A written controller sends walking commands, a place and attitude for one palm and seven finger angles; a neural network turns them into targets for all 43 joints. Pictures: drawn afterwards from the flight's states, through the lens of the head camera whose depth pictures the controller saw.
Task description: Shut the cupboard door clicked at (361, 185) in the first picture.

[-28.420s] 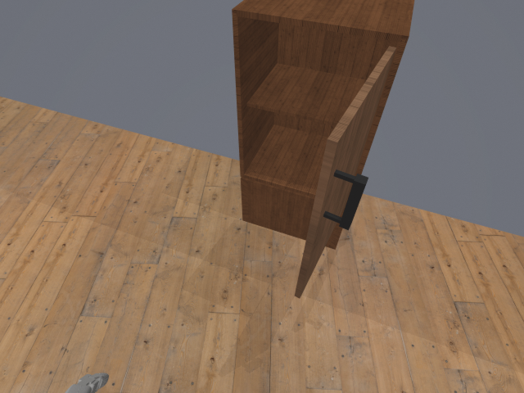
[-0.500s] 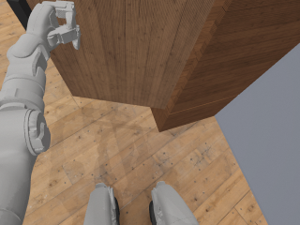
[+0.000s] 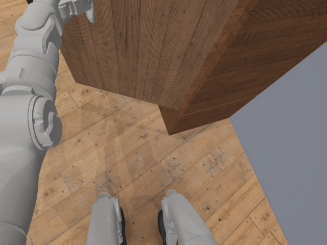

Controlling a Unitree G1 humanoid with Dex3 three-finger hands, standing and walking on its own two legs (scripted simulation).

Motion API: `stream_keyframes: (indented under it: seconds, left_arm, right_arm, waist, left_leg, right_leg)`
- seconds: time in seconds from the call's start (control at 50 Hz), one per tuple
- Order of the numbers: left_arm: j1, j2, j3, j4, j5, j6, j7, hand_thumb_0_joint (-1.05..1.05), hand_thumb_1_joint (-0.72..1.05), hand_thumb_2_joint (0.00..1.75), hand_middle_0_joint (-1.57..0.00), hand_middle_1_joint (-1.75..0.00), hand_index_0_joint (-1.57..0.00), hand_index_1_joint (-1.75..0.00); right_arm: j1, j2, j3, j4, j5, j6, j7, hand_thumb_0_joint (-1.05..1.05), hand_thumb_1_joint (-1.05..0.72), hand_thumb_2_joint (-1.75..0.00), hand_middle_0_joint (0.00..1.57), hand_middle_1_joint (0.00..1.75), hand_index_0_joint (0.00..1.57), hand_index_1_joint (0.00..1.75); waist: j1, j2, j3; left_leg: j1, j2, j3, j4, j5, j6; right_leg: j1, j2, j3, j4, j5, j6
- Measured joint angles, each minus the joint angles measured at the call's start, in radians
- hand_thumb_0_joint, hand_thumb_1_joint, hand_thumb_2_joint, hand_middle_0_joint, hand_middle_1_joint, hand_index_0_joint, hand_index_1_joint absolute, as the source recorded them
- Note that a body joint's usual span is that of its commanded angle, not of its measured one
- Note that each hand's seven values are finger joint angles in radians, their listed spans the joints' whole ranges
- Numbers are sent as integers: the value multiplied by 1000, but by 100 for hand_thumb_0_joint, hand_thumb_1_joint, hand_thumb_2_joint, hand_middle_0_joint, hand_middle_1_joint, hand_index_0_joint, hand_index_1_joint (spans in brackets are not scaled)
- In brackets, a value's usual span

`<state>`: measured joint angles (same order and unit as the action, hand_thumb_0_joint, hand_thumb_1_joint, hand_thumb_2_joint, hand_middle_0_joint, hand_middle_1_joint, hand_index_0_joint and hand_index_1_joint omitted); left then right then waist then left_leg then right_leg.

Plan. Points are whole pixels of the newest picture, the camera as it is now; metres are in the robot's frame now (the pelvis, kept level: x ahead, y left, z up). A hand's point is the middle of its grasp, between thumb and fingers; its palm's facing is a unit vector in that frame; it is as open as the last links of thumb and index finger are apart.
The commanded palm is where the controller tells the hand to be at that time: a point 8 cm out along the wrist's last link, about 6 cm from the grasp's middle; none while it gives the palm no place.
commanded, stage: pull the fist back off the door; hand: left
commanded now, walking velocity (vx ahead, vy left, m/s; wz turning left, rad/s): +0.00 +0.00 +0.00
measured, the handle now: out of the picture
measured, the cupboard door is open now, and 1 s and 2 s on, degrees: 58 55 55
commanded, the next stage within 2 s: draw the hand back to the body in 0.80 s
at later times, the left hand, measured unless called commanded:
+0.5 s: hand (97, 6) +0.57 +0.07 +0.13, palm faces +0.10 -0.99 -0.02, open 3.1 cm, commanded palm +0.53 +0.11 +0.12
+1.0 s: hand (111, 31) +0.52 +0.05 +0.13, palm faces +0.07 -1.00 -0.04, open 3.1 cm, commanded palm +0.47 +0.11 +0.14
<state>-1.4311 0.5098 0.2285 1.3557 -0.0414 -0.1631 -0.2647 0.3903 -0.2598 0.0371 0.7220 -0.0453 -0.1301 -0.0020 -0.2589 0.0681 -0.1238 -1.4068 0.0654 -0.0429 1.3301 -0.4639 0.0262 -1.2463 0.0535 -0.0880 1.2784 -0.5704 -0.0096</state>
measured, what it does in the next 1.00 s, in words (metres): stands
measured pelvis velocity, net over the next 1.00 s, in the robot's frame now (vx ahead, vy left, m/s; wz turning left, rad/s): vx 0.03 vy -0.03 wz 0.05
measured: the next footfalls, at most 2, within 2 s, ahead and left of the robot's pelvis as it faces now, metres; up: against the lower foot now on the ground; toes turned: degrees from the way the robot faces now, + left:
none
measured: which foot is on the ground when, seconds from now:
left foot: down 0.00-1.00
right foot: down 0.00-1.00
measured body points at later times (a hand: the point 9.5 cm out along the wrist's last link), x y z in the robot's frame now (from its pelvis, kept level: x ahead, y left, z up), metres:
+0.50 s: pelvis +0.03 -0.02 +0.04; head +0.16 -0.02 +0.47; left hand +0.56 +0.12 +0.14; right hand -0.02 -0.26 -0.07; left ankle +0.06 +0.10 -0.60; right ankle +0.01 -0.12 -0.60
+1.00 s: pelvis +0.03 -0.03 +0.05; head +0.14 -0.04 +0.48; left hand +0.51 +0.10 +0.13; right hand +0.10 -0.28 -0.09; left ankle +0.06 +0.10 -0.60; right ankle +0.01 -0.12 -0.60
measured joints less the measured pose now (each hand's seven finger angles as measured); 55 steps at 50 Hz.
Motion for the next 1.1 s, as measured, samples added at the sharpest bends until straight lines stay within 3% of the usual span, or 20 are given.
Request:
stream_keyframes:
  seconds: [0.06, 0.12, 0.18, 0.24, 0.36, 0.46, 0.56, 0.64, 0.72, 0.76, 0.84, 0.9, 0.98, 1.04, 1.1]
  left_arm:
    - [1, -62, 69, -11, 12, -1, 213, 3, 90, 96, -130, -150, -130, -150]
    - [28, -110, 97, -45, 88, -39, 407, 1, 88, 94, -130, -150, -129, -150]
    - [71, -116, 84, -68, 179, -87, 498, 1, 89, 94, -129, -150, -129, -150]
    - [127, -117, 65, -97, 199, -108, 482, 1, 91, 93, -129, -150, -129, -150]
    - [240, -162, 115, -101, 93, -84, 399, 1, 90, 92, -129, -150, -130, -150]
    - [360, -206, 132, -165, 63, -174, 401, 1, 90, 91, -130, -150, -129, -150]
    - [449, -228, 54, -190, 72, -232, 380, 1, 90, 91, -129, -150, -129, -150]
    - [542, -281, -8, -245, 20, -225, 350, 1, 90, 90, -129, -150, -129, -150]
    - [630, -350, -56, -331, -13, -255, 357, 1, 90, 90, -130, -150, -130, -150]
    - [656, -376, -82, -365, -9, -286, 372, 1, 90, 90, -130, -150, -130, -150]
    - [612, -389, -114, -327, 40, -320, 405, 1, 90, 90, -130, -150, -130, -150]
    - [543, -372, -104, -262, 63, -298, 420, 1, 90, 90, -130, -150, -130, -150]
    - [512, -354, -44, -234, 42, -254, 416, 1, 90, 90, -130, -150, -130, -150]
    - [593, -349, 7, -319, 13, -244, 387, 1, 90, 90, -130, -150, -130, -150]
    - [734, -342, 8, -458, -8, -244, 356, 1, 90, 90, -129, -150, -129, -150]
  right_arm:
    - [25, 15, -1, -16, -28, 8, 37, 0, -91, -90, 20, 30, 20, 30]
    - [49, 30, -6, -28, -61, 20, 81, 0, -91, -90, 20, 30, 20, 30]
    - [65, 43, -14, -32, -79, 47, 117, 0, -91, -90, 20, 30, 20, 30]
    - [81, 53, -22, -31, -72, 82, 130, 0, -91, -90, 20, 30, 20, 30]
    - [109, 45, -17, -34, -36, 124, 114, 1, -91, -90, 20, 30, 20, 30]
    - [116, 28, -34, -46, -29, 119, 109, 1, -91, -90, 20, 30, 20, 30]
    - [87, 9, -59, -51, -18, 137, 113, 1, -91, -90, 20, 30, 20, 30]
    - [46, -7, -79, -58, -1, 153, 104, 1, -91, -90, 20, 30, 20, 30]
    - [-8, -18, -95, -60, 9, 145, 89, 1, -91, -90, 20, 30, 20, 30]
    - [-37, -18, -101, -59, 11, 138, 83, 1, -91, -90, 20, 30, 20, 30]
    - [-95, -11, -95, -48, 9, 132, 75, 1, -91, -90, 19, 30, 20, 30]
    - [-125, 4, -82, -50, 7, 142, 73, 0, -91, -90, 19, 30, 20, 30]
    - [-118, 23, -64, -67, 7, 159, 70, 0, -91, -90, 19, 30, 20, 30]
    - [-78, 34, -55, -81, 13, 175, 67, 1, -91, -90, 20, 30, 20, 30]
    - [-28, 37, -52, -90, 27, 186, 63, 1, -91, -90, 20, 30, 20, 30]
  waist:
    - [-6, -1, -11]
    - [-18, 5, -25]
    - [-31, 16, -29]
    - [-28, 26, -23]
    - [3, 33, -21]
    - [32, 18, -37]
    - [66, -5, -43]
    - [98, -19, -36]
    - [123, -27, -26]
    - [131, -29, -25]
    - [134, -30, -28]
    - [121, -28, -29]
    - [114, -18, -28]
    - [126, -14, -28]
    - [150, -4, -24]
  left_leg:
    - [-10, -1, 3, -2, 2, -2]
    - [-21, -2, 5, -4, 4, -4]
    - [-17, 0, 10, -6, 1, -7]
    - [15, 3, 18, -25, 1, -10]
    - [144, 10, 38, -118, 13, -17]
    - [244, 11, 51, -182, 18, -27]
    - [303, 2, 43, -209, 18, -37]
    - [343, -8, 33, -231, 24, -42]
    - [370, -15, 28, -242, 27, -44]
    - [376, -17, 27, -241, 26, -45]
    - [368, -24, 26, -223, 22, -45]
    - [352, -25, 29, -211, 23, -45]
    - [350, -21, 42, -217, 29, -45]
    - [388, -16, 64, -249, 36, -44]
    - [460, -15, 81, -300, 46, -41]
  right_leg:
    - [-13, -1, 3, 2, 1, 1]
    - [-26, -3, 5, 5, 0, 0]
    - [-27, -2, 10, 9, -4, -3]
    - [-1, 0, 18, -6, -3, -6]
    - [112, 7, 39, -90, 16, -12]
    - [201, 8, 51, -144, 21, -21]
    - [261, 1, 42, -163, 11, -31]
    - [304, -6, 33, -182, 10, -35]
    - [334, -12, 26, -192, 9, -37]
    - [340, -15, 26, -188, 6, -37]
    - [330, -21, 24, -161, -5, -37]
    - [312, -23, 26, -142, -8, -37]
    - [299, -20, 40, -138, -2, -37]
    - [322, -17, 62, -159, 9, -36]
    - [384, -17, 79, -203, 23, -32]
